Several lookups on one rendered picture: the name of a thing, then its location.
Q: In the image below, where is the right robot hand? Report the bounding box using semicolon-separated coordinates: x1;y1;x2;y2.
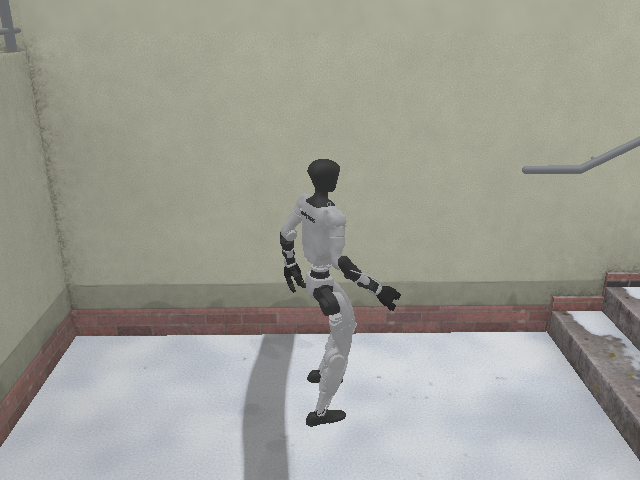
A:
376;286;401;311

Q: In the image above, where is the robot right forearm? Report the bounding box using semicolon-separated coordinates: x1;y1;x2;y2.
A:
338;256;382;296

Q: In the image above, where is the robot right upper arm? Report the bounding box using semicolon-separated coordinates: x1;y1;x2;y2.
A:
325;208;349;270

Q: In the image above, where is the left robot hand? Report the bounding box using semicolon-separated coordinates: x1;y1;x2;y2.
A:
284;263;305;293

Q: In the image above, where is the robot left upper arm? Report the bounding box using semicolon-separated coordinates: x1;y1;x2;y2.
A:
280;193;313;241

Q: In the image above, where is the robot left forearm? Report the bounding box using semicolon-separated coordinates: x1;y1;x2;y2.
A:
280;232;296;268

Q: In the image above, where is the right robot thigh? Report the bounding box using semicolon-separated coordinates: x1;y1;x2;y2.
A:
319;287;353;367

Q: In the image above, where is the robot left foot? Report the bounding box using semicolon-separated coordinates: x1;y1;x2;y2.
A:
307;370;343;383

